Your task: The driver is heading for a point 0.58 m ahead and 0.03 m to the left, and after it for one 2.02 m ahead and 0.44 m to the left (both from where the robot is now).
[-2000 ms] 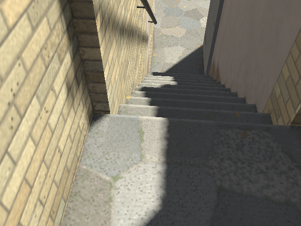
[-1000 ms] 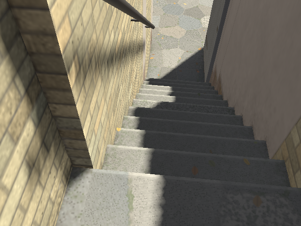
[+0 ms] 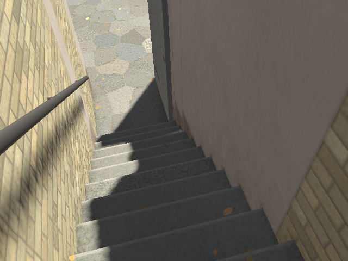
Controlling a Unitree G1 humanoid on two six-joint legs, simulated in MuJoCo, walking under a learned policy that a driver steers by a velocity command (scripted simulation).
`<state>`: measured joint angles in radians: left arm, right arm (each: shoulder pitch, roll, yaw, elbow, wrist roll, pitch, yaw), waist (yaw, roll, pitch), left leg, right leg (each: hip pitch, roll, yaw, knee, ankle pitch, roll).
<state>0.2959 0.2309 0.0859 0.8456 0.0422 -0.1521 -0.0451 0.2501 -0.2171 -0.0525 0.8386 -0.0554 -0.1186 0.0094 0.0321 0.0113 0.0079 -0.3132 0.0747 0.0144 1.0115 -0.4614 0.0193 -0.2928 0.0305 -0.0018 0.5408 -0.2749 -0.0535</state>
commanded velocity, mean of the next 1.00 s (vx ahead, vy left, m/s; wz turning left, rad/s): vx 0.50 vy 0.00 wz -0.05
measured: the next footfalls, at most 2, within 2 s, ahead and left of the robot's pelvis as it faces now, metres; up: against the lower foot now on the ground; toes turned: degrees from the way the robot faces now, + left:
left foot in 0.48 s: +0.38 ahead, +0.12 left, -0.19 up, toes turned -4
right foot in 0.80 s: +0.52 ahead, -0.13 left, -0.19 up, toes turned -6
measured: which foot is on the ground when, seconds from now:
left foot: up 0.00-0.46, down 0.48-0.84, up 0.86-1.00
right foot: down 0.00-0.50, up 0.52-0.78, down 0.80-1.00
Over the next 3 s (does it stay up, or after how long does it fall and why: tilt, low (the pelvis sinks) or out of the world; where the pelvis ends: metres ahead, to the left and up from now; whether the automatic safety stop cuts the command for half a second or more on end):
stays up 1.49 0.32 -1.05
